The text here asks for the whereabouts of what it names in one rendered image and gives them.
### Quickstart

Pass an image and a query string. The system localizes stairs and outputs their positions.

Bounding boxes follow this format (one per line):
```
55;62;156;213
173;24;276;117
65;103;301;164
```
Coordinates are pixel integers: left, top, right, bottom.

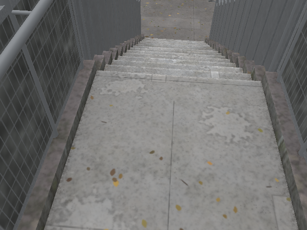
104;37;252;81

